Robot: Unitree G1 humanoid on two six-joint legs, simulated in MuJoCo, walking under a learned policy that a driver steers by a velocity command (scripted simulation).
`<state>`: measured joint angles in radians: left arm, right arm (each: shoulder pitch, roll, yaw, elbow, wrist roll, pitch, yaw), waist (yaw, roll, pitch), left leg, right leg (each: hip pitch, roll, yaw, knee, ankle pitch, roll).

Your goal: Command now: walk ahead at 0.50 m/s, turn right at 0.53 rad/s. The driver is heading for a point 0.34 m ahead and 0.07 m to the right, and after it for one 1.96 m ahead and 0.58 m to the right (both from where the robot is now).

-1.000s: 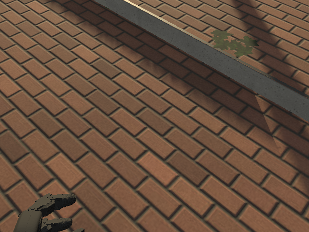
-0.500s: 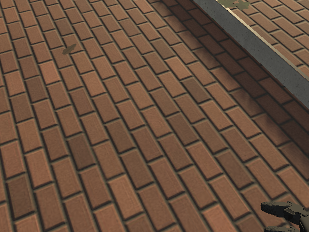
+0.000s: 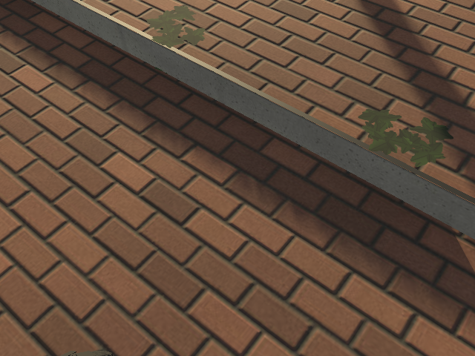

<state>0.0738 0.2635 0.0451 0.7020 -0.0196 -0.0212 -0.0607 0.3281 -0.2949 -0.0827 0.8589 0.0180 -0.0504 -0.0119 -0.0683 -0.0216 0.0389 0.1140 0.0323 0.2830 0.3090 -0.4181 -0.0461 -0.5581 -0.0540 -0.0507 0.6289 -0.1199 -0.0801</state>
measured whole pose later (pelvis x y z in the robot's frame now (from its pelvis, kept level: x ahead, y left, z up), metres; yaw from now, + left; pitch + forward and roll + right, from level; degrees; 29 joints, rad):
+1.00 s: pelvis +0.53 -0.12 +0.01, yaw -33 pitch +2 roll +2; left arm 0.05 0.26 0.04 0.59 -0.01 -0.03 -0.05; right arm 0.36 -0.31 -0.07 0.89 0.03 -0.07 0.01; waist -0.10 -0.02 0.04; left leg 0.10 0.02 0.20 0.25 -0.37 -0.03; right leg -0.55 -0.05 -0.01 0.58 -0.11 -0.06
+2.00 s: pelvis +1.03 -0.34 +0.03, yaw -3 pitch +5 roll -4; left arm 0.03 0.08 -0.11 0.47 0.04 -0.10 0.00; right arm 0.49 -0.18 0.00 0.88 0.04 0.03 -0.04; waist -0.03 0.01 0.01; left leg 0.00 -0.01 -0.24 0.23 -0.29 0.05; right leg -1.13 -0.07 -0.13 1.45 -0.31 0.02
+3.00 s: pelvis +1.57 -0.40 +0.15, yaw -21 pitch +2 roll +3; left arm 0.07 0.26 0.05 0.66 -0.03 -0.03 -0.05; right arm 0.36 -0.28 -0.07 0.85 0.00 -0.09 0.00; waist -0.10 -0.04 0.02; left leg 0.07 0.00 0.23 0.22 -0.31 -0.02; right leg -0.69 -0.11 -0.01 0.72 -0.01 -0.04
